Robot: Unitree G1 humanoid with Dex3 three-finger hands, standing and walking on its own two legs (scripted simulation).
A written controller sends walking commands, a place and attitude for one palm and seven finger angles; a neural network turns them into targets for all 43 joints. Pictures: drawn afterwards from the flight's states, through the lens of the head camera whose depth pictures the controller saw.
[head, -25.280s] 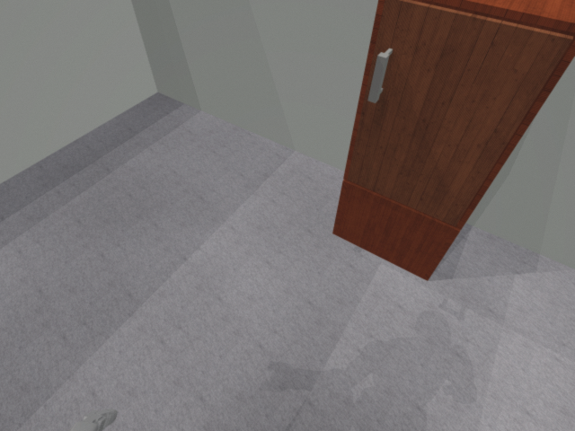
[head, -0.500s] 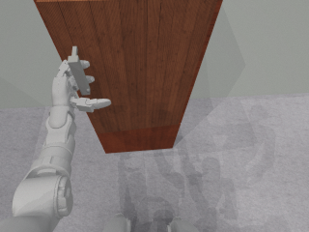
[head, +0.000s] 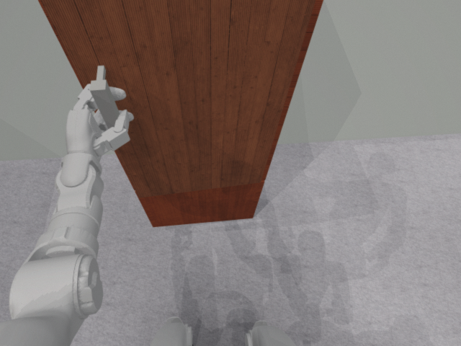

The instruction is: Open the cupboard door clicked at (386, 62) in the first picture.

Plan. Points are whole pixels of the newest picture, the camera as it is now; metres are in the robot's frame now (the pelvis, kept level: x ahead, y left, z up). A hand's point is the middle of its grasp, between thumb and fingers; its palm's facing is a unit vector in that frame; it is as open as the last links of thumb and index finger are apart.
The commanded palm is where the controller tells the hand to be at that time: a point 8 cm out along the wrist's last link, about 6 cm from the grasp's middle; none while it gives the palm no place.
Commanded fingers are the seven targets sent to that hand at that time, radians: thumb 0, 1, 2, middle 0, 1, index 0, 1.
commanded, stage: pull the door open along its arc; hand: left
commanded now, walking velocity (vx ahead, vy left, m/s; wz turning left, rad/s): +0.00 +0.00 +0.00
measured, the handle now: (110, 104) +0.53 +0.20 +0.08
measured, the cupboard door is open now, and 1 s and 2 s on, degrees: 3 35 43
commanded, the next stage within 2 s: open thumb and fingers to let go in 1.26 s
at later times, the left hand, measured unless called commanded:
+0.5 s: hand (131, 165) +0.40 +0.15 +0.08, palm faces -0.01 -1.00 +0.03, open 6.3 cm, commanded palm +0.34 +0.21 +0.08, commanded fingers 0.00 0.90 0.90 -0.40 -1.35 -0.40 -1.35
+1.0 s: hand (183, 212) +0.31 +0.06 +0.08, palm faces +0.39 -0.92 -0.03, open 6.3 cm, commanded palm +0.23 +0.09 +0.08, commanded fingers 0.00 0.90 0.90 -0.40 -1.35 -0.40 -1.35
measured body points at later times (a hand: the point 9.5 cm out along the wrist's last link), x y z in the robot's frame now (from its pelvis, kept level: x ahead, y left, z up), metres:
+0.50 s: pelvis +0.02 +0.01 +0.02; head +0.08 +0.01 +0.46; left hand +0.39 +0.20 +0.08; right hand +0.10 -0.24 -0.10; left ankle +0.03 +0.12 -0.67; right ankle -0.01 -0.10 -0.67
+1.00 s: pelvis +0.02 -0.03 +0.01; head +0.04 -0.04 +0.46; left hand +0.28 +0.11 +0.09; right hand +0.21 -0.22 -0.08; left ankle +0.03 +0.12 -0.67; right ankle -0.01 -0.11 -0.67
